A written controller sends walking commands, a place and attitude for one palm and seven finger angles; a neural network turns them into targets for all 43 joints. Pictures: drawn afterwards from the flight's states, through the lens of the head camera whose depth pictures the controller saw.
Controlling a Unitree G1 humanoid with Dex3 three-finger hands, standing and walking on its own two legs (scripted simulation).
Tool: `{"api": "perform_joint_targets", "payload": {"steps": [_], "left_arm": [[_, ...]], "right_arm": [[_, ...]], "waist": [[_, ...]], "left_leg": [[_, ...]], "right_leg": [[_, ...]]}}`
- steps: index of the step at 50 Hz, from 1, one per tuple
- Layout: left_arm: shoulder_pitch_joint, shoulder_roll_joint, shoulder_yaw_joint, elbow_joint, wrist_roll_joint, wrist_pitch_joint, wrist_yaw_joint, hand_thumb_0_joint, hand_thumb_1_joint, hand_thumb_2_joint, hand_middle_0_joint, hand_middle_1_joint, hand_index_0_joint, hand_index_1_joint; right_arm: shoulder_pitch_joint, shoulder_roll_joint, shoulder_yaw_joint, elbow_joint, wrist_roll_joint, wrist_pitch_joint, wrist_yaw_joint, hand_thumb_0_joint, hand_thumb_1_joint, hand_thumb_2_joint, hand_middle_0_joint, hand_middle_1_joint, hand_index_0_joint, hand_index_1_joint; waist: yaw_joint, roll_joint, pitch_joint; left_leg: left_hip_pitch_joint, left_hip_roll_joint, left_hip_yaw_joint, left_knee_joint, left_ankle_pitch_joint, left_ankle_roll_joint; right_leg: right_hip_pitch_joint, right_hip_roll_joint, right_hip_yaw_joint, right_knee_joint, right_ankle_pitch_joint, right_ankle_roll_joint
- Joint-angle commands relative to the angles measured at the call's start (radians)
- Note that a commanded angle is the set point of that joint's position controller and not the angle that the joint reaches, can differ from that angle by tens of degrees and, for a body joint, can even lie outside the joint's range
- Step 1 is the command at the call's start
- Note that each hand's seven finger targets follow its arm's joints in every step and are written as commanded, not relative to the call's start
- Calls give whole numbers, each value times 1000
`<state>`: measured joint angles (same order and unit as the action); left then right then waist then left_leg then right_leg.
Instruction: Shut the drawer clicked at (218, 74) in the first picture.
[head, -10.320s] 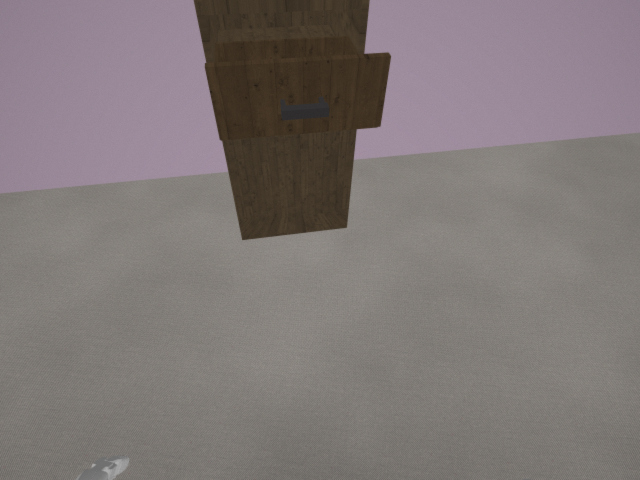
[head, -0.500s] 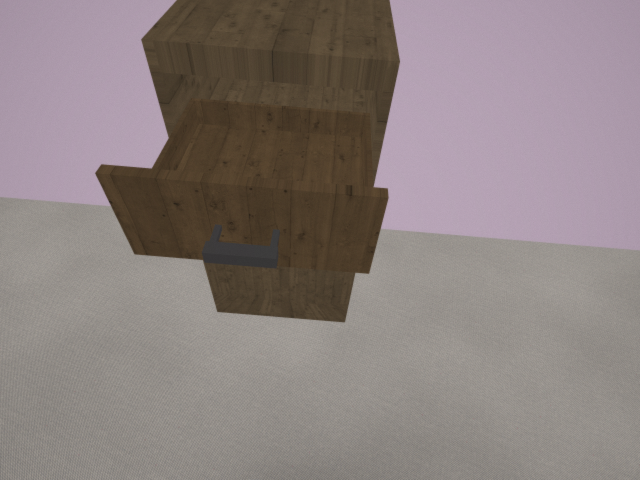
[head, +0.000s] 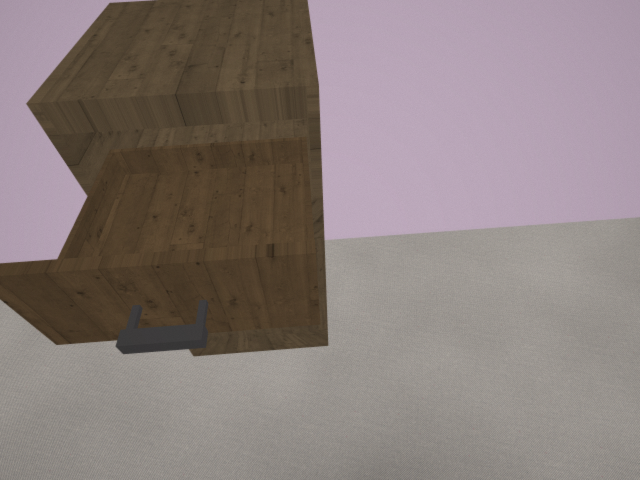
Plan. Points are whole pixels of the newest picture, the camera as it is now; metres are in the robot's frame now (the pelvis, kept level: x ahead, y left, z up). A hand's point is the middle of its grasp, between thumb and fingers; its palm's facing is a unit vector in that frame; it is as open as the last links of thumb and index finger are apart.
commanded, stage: come to a stop and stand still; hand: left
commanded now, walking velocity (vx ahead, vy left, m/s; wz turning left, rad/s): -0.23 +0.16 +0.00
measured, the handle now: (166, 324) +0.31 +0.21 +0.02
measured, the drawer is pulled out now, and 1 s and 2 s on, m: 0.29 0.29 0.29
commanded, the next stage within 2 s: look again from close up in 1.22 s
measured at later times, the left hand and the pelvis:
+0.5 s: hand out of the picture -0.05 +0.23 -0.16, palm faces +0.12 -0.97 -0.19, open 7.4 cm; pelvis -0.06 +0.04 +0.02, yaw +1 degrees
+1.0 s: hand out of the picture -0.08 +0.13 -0.17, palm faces +0.06 -0.98 -0.17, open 7.3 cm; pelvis -0.06 -0.02 +0.01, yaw +0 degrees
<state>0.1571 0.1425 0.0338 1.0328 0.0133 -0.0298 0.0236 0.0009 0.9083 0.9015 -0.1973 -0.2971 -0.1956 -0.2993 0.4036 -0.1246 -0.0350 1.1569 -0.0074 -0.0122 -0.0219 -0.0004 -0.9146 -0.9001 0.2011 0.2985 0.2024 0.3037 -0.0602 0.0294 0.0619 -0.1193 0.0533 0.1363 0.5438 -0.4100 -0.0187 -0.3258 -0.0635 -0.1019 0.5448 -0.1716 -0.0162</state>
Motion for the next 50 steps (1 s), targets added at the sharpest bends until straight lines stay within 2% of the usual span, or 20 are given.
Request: {"api": "perform_joint_targets", "payload": {"steps": [1, 4, 9, 14, 15, 16, 17, 19, 21, 24, 27, 32, 34, 36, 37, 38, 39, 41, 44, 50], "left_arm": [[146, 184, 36, 4, 0, -5, 25, 0, 900, 900, -200, -300, -200, -300], [80, 166, 46, -13, 10, 15, 41, 0, 900, 900, -200, -300, -200, -300], [15, 187, 61, -51, 22, 38, 41, 0, 900, 900, -200, -300, -200, -300], [-21, 174, 56, -64, 18, 57, 28, 0, 900, 900, -200, -300, -200, -300], [-10, 137, 46, -68, 9, 66, 23, 0, 900, 900, -200, -300, -200, -300], [0, 78, 35, -78, -3, 72, 16, 0, 900, 900, -200, -300, -200, -300], [-4, 60, 34, -81, -5, 76, 13, 0, 900, 900, -200, -300, -200, -300], [61, 87, 46, -47, 16, 81, 0, 0, 900, 900, -200, -300, -200, -300], [133, 88, 50, -13, 21, 70, -12, 0, 900, 900, -200, -300, -200, -300], [153, 85, 42, 1, 16, 53, -17, 0, 900, 900, -200, -300, -200, -300], [130, 84, 38, -17, 13, 48, -16, 0, 900, 900, -200, -300, -200, -300], [123, 48, 16, -12, 7, 42, -17, 0, 900, 900, -200, -300, -200, -300], [187, 32, 8, 21, 1, 36, -14, 0, 900, 900, -200, -300, -200, -300], [284, 30, 4, 70, 4, 24, -5, 0, 900, 900, -200, -300, -200, -300], [291, 66, 6, 82, 6, 17, 5, 0, 900, 900, -200, -300, -200, -300], [283, 112, 8, 85, 3, 11, 9, 0, 900, 900, -200, -300, -200, -300], [248, 133, 8, 74, -3, 14, 9, 0, 900, 900, -200, -300, -200, -300], [210, 98, 2, 81, -6, -1, 11, 0, 900, 900, -200, -300, -200, -300], [215, 54, -14, 94, -12, -5, 15, 0, 900, 900, -200, -300, -200, -300], [241, 55, -12, 111, -13, 5, 21, 0, 900, 900, -200, -300, -200, -300]], "right_arm": [[66, -51, -16, -48, 9, 21, -19, 0, -900, -900, 200, 300, 200, 300], [39, -46, -25, -53, 8, 37, -19, 0, -900, -900, 200, 300, 200, 300], [18, -41, -38, -91, -1, 60, -1, 0, -900, -900, 200, 300, 200, 300], [104, -39, -26, -76, -5, 35, 7, 0, -900, -900, 200, 300, 200, 300], [113, -72, -25, -77, -11, 27, 5, 0, -900, -900, 200, 300, 200, 300], [85, -128, -36, -98, -24, 18, -1, 0, -900, -900, 200, 300, 200, 300], [-18, -176, -39, -142, -29, 19, -10, 0, -900, -900, 200, 300, 200, 300], [-154, -169, -31, -175, -29, 8, -13, 0, -900, -900, 200, 300, 200, 300], [-149, -157, -27, -172, -21, -5, -16, 0, -900, -900, 200, 300, 200, 300], [-77, -149, -31, -150, -13, -16, -21, 0, -900, -900, 200, 300, 200, 300], [-7, -140, -35, -125, -17, -17, -25, 0, -900, -900, 200, 300, 200, 300], [6, -150, -36, -94, -23, -13, -26, 0, -900, -900, 200, 300, 200, 300], [-20, -145, -31, -81, -18, -8, -23, 0, -900, -900, 200, 300, 200, 300], [-42, -124, -25, -70, -7, -3, -19, 0, -900, -900, 200, 300, 200, 300], [-35, -79, -17, -70, 1, -4, -17, 0, -900, -900, 200, 300, 200, 300], [-44, -34, -1, -77, 5, -2, -13, 0, -900, -900, 200, 300, 200, 300], [-50, -33, 3, -79, -2, 8, -7, 0, -900, -900, 200, 300, 200, 300], [-33, -38, 7, -53, -16, 7, -7, 0, -900, -900, 200, 300, 200, 300], [14, -34, 13, -7, -6, -4, -16, 0, -900, -900, 200, 300, 200, 300], [-3, -40, 16, 6, -3, 1, -30, 0, -900, -900, 200, 300, 200, 300]], "waist": [[74, -247, -166], [71, -146, -142], [67, -170, -107], [20, -205, -102], [17, -73, -72], [16, 183, -6], [34, 295, 102], [97, 230, 104], [103, 98, 105], [68, 42, 75], [30, 66, 42], [8, 115, -31], [37, 112, -39], [81, 37, -57], [79, -66, -45], [71, -198, -7], [60, -202, 37], [50, -246, 57], [41, -112, 13], [56, 3, 13]], "left_leg": [[-161, 12, -63, 213, -162, -21], [-190, -2, -107, 296, -142, -16], [-167, -20, -115, 353, -74, -16], [54, -47, -59, -68, 78, -4], [58, -11, -131, -179, 19, 7], [-86, 149, -386, -367, -236, 57], [-319, 273, -525, -516, -404, 118], [-402, 252, -479, -523, -344, 136], [-290, 203, -378, -465, -228, 123], [-113, 185, -315, -423, -95, 126], [4, 222, -345, -404, -17, 163], [33, 242, -346, -348, 127, 195], [-53, 206, -317, -311, 145, 175], [-144, 129, -242, -218, 100, 105], [-221, 59, -168, -129, 88, 56], [-255, -8, -98, -62, 41, 17], [-204, -8, -84, -39, 31, 8], [-154, 8, -104, -29, 152, 8], [-55, 28, -121, -124, 346, 8], [-28, 53, -126, -147, 394, 6]], "right_leg": [[273, -322, 247, -118, 935, -182], [219, -325, 229, -138, 773, -212], [32, -292, 222, -249, 227, -174], [-119, -180, 189, -240, -330, -59], [-185, -112, 145, -138, -393, -17], [-225, -2, 69, 55, -365, 33], [-174, 48, 59, 218, -268, 44], [-113, 31, 145, 419, -187, 29], [-196, 54, 137, 539, -136, 38], [-282, 45, 115, 550, -98, 50], [-292, 14, 111, 450, -149, 53], [-122, 4, 77, 166, -277, 41], [28, 33, 52, 30, -235, 33], [199, 27, 54, -189, -42, 37], [256, -57, 176, -251, -75, 14], [208, -167, 300, -324, -131, -35], [90, -223, 329, -386, -229, -73], [54, -161, 289, -347, -52, -92], [104, -94, 169, -224, 227, -59], [139, -56, 149, -213, 234, -25]]}}
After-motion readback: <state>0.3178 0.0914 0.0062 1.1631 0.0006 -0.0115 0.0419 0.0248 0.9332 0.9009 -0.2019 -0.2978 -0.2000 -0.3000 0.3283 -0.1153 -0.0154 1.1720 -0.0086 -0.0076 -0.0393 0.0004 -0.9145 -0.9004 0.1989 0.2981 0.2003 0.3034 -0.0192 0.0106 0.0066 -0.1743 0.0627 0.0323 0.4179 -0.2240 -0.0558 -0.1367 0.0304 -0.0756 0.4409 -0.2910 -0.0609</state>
